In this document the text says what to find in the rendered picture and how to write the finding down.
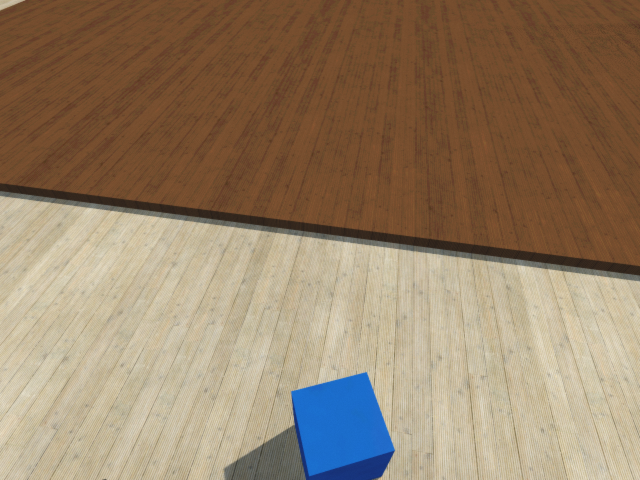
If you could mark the carton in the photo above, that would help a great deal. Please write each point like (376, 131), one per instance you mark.
(340, 429)

